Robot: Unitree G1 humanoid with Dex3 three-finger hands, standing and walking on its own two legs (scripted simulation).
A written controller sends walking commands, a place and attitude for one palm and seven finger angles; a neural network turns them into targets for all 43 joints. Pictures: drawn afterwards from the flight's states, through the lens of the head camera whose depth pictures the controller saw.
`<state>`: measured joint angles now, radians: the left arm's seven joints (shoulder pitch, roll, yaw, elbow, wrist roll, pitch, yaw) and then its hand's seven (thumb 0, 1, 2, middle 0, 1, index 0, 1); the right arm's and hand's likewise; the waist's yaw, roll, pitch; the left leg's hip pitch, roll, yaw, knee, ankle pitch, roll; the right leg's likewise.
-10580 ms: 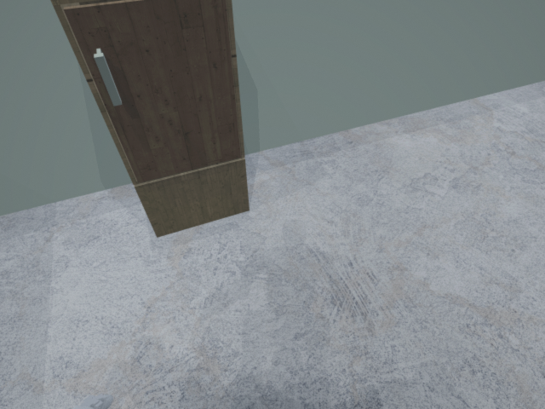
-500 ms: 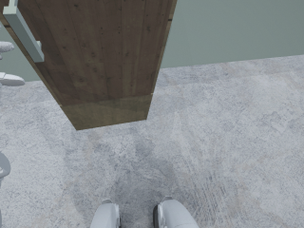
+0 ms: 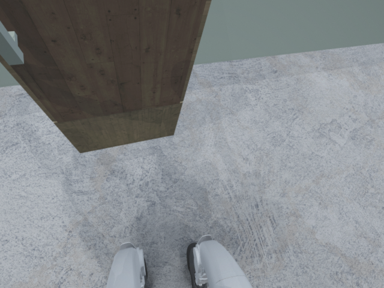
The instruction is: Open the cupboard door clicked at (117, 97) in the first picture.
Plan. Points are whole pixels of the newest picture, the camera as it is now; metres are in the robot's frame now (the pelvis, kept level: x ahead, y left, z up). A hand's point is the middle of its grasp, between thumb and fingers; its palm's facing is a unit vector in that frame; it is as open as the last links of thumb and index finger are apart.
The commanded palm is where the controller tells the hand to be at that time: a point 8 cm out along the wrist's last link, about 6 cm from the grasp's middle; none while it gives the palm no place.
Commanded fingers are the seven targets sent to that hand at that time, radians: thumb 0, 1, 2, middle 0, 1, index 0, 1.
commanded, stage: move the hooked fingers beside the handle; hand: left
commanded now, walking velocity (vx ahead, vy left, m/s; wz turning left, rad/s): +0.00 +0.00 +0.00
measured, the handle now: out of the picture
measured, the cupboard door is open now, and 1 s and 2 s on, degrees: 0 0 0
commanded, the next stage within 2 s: slide the fingers in behind the handle in 0.46 s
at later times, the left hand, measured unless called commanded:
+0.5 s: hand out of the picture +0.50 +0.32 +0.09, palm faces +0.14 -0.99 +0.00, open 14.0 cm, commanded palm +0.49 +0.35 +0.09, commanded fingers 0.00 -0.50 0.30 -0.30 -1.20 -0.30 -1.20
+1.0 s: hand out of the picture +0.51 +0.29 +0.10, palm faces +0.14 -0.99 -0.01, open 14.0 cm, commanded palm +0.49 +0.32 +0.09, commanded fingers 0.00 -0.50 0.30 -0.30 -1.20 -0.30 -1.20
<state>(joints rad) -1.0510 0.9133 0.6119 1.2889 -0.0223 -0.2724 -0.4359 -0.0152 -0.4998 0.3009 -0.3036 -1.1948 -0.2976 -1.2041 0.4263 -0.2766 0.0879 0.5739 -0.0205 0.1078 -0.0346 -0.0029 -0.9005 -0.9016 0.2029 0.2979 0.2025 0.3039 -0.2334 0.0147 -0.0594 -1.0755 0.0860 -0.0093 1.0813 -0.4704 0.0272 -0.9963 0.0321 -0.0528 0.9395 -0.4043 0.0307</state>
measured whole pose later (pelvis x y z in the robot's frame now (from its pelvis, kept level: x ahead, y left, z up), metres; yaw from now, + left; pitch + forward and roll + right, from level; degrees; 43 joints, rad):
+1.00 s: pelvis -0.01 -0.01 +0.00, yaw +1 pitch +23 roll -5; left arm -1.00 0.79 0.54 1.27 -0.06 -0.31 -0.38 -0.02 -0.50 0.30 -0.30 -1.20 -0.30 -1.20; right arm 0.42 -0.28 0.07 0.60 -0.02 0.10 -0.03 0.00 -0.90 -0.90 0.20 0.30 0.20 0.30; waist -0.21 0.02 -0.07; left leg -1.02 0.08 -0.02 1.06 -0.46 0.02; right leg -0.94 0.03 -0.06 0.93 -0.40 0.02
